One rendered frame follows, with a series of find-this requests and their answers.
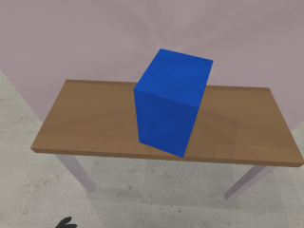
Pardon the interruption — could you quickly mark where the left robot hand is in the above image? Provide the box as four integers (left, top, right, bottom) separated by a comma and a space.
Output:
55, 217, 77, 228

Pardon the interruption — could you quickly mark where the table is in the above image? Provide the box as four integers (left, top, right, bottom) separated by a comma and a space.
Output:
30, 79, 304, 201

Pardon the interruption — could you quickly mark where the carton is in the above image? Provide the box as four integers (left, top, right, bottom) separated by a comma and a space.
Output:
133, 48, 214, 158

